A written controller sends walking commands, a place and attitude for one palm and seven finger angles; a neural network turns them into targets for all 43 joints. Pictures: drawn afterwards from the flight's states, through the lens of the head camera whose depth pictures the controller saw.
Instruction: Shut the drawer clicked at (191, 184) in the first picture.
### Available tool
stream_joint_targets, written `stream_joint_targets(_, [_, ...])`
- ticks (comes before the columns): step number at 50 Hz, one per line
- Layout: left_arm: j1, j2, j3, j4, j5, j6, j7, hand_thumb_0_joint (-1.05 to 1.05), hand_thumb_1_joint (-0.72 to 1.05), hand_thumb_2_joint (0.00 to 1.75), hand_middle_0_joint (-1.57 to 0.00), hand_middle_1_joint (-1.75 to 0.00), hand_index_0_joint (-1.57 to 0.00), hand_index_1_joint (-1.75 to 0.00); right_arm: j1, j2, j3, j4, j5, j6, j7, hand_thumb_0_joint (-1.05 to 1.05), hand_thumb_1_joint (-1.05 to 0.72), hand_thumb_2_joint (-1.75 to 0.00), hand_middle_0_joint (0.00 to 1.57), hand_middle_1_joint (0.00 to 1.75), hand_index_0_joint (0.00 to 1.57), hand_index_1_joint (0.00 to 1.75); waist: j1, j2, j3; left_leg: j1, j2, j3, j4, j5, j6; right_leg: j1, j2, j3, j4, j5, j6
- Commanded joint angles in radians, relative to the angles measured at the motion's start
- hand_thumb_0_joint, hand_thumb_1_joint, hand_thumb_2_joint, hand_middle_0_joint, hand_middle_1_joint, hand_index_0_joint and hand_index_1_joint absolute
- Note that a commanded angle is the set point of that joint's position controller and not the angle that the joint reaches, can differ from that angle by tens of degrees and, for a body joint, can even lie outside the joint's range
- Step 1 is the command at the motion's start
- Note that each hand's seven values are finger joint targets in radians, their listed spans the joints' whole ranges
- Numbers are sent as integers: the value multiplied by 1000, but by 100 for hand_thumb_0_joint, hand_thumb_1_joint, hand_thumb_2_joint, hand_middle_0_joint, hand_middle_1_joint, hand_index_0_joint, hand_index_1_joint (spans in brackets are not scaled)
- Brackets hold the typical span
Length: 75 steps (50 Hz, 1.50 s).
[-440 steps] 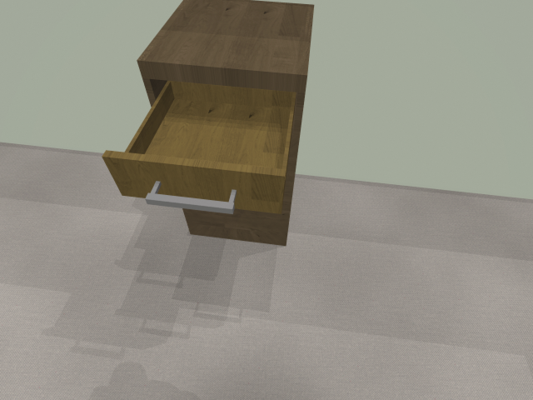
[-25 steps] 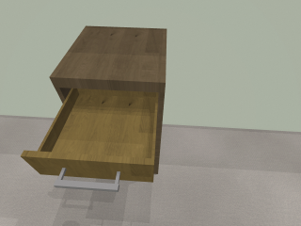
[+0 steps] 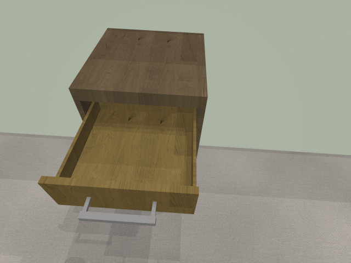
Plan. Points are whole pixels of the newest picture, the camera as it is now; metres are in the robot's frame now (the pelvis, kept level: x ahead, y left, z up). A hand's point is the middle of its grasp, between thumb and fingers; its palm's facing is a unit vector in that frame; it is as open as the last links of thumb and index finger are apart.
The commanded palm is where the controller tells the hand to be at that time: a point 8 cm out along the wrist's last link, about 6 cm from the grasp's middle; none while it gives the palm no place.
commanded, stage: come to a stop and stand still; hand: left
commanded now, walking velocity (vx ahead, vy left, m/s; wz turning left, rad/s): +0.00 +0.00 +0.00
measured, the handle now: (119, 210) +0.25 +0.16 -0.07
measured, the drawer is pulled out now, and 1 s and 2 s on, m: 0.30 0.30 0.28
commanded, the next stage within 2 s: look again from close up in 0.68 s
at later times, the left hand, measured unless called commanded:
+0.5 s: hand out of the picture +0.00 +0.16 -0.17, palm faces +0.01 -0.98 -0.18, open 7.4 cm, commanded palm none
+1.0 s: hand out of the picture -0.02 +0.13 -0.17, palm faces +0.02 -0.98 -0.18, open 7.4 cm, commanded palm none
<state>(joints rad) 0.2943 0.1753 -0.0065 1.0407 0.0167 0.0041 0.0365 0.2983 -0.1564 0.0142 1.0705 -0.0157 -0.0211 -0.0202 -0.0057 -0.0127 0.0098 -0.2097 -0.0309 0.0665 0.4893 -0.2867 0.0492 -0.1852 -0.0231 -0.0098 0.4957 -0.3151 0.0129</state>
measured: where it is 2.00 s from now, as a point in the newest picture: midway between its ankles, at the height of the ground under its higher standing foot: outside the picture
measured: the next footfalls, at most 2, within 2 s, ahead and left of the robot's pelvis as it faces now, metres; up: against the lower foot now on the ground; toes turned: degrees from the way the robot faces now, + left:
none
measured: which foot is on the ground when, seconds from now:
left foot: down 0.00-1.00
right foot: down 0.00-1.00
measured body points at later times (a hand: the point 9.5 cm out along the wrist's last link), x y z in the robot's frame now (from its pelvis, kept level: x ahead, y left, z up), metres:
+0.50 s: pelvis +0.00 -0.01 +0.00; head +0.01 -0.01 +0.45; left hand +0.00 +0.21 -0.16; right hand +0.01 -0.23 -0.15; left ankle -0.02 +0.08 -0.74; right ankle -0.03 -0.13 -0.74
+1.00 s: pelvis +0.00 -0.03 +0.00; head +0.01 -0.03 +0.45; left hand -0.02 +0.18 -0.16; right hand -0.02 -0.24 -0.16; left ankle -0.02 +0.08 -0.74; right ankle -0.03 -0.13 -0.74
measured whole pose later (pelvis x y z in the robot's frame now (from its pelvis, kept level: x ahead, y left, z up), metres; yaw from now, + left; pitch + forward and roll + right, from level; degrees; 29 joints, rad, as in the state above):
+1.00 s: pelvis +0.00 -0.03 +0.00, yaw +0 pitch +0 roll +1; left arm 0.32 0.14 -0.02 1.09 0.01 -0.01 0.04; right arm 0.29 -0.13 0.02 1.15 -0.01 -0.02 -0.02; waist 0.00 -0.02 0.02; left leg -0.18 0.01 0.05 0.43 -0.25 0.00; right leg -0.16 0.01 -0.02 0.45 -0.29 -0.03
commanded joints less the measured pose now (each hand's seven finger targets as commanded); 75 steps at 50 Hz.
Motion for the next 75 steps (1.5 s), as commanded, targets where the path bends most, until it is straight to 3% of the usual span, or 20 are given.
stream_joint_targets(1, [69, 83, 11, -31, -4, -16, 8, 0, 90, 90, -20, -30, -20, -30, 53, -125, -20, -29, 5, -20, -12, 0, -90, -90, 20, 30, 20, 30, 11, 38, 17, 51, 150, -147, -103, 343, -7, -24, -57, 51, -54, 175, -43])
stream_joint_targets(4, [71, 83, 11, -23, -4, -19, 10, 0, 90, 90, -20, -30, -20, -30, 52, -120, -19, -18, 6, -20, -13, 0, -90, -90, 20, 30, 20, 30, 7, 9, 6, 76, 143, -134, -87, 374, -11, -15, -67, 61, -63, 223, -44])
stream_joint_targets(9, [75, 84, 11, -14, -4, -19, 11, 0, 90, 90, -20, -30, -20, -30, 46, -114, -18, -4, 8, -19, -13, 0, -90, -90, 20, 30, 20, 30, 7, 13, 20, 79, 139, -126, -91, 370, -14, -11, -74, 69, -77, 247, -45])
stream_joint_targets(30, [87, 78, 5, 7, -5, -21, 8, 0, 90, 90, -20, -30, -20, -30, 47, -88, -15, 39, 11, -15, -10, 0, -90, -90, 20, 30, 20, 30, 9, 11, 66, 54, 134, -114, -126, 227, -19, -30, -77, 82, -122, 204, -52])
stream_joint_targets(38, [102, 71, 4, 12, -7, -26, 10, 0, 90, 90, -20, -30, -20, -30, 55, -81, -14, 52, 11, -16, -11, 0, -90, -90, 20, 30, 20, 30, 10, 14, 36, 71, 135, -110, -110, 254, -21, -21, -79, 89, -122, 240, -57])
stream_joint_targets(42, [100, 69, 4, 16, -6, -24, 10, 0, 90, 90, -20, -30, -20, -30, 57, -76, -12, 57, 12, -14, -11, 0, -90, -90, 20, 30, 20, 30, 12, 8, 71, 45, 135, -111, -119, 221, -22, -35, -76, 88, -130, 207, -57])
stream_joint_targets(66, [122, 59, 1, 20, -8, -30, 9, 0, 90, 90, -20, -30, -20, -30, 74, -59, -11, 69, 12, -11, -13, 0, -90, -90, 20, 30, 20, 30, 10, 9, 64, 46, 134, -101, -107, 194, -28, -43, -72, 103, -150, 223, -67])
stream_joint_targets(67, [182, 89, 18, 65, 6, -58, 43, 0, 90, 90, -20, -30, -20, -30, -76, -87, -20, -19, 16, -14, -7, 0, -90, -90, 20, 30, 20, 30, 54, 9, 109, -78, 117, -50, 124, 135, -72, -34, -152, 180, -162, 684, -3])
stream_joint_targets(68, [-537, 262, 42, -1481, -231, -268, 20, 0, 90, 90, -22, -32, -22, -32, -27, -284, -45, -388, 57, -165, -51, 0, -90, -90, 20, 30, 20, 30, -100, 189, -390, 201, 24, -55, -52, 230, -24, 72, -67, 93, -57, 458, -34])
stream_joint_targets(69, [-177, 225, 94, -1253, -140, -231, 81, 0, 90, 90, -24, -34, -24, -34, -117, -182, -28, -320, 40, -249, -83, 0, -90, -90, 20, 30, 20, 30, 7, 335, -421, 232, 45, -33, -54, 331, -19, 64, 4, 37, -5, 285, -65])
stream_joint_targets(70, [99, 39, -16, -1089, -155, -94, 123, 0, 90, 90, -26, -37, -26, -37, -112, -151, -50, -325, 69, -286, -74, 0, -90, -90, 20, 30, 20, 30, -27, 231, -251, 103, 65, -65, -44, 334, -42, -46, 13, -39, -10, 197, -53])
stream_joint_targets(71, [123, -89, -96, -1048, -171, -67, 95, 0, 90, 90, -28, -39, -28, -39, -84, -171, -42, -297, 72, -296, -69, 0, -90, -90, 20, 30, 20, 30, -34, 114, -120, 43, 57, -60, -16, 235, -35, -111, 11, -63, -20, 180, -39])
stream_joint_targets(72, [61, -56, -87, -1125, -200, -114, 78, 0, 90, 90, -30, -41, -30, -41, -113, -195, -49, -356, 68, -316, -73, 0, -90, -90, 20, 30, 20, 30, -57, 8, -8, -37, 48, -90, 14, 135, -24, -196, 10, -65, -25, 113, -24])
stream_joint_targets(73, [75, -37, -77, -1108, -191, -163, 56, 0, 90, 90, -32, -43, -32, -43, -109, -219, -61, -375, 51, -333, -70, 0, -90, -90, 20, 30, 20, 30, -80, -90, -1, -85, 37, -91, 57, 64, -18, -279, 11, -64, -20, 21, -17])
stream_joint_targets(74, [127, -69, -76, -1029, -191, -213, 29, 0, 90, 90, -34, -45, -34, -45, -103, -214, -70, -407, 32, -342, -65, 0, -90, -90, 20, 30, 20, 30, -79, -201, 22, -163, 28, -98, 110, 16, -20, -356, 14, -68, 7, -66, -11])
stream_joint_targets(75, [232, -98, -70, -990, -193, -271, -9, 0, 90, 90, -36, -47, -36, -47, -125, -207, -80, -449, 27, -351, -51, 0, -90, -90, 20, 30, 20, 30, -34, -177, 6, -210, 20, -85, 148, -2, -32, -378, 9, -59, 43, -104, -19])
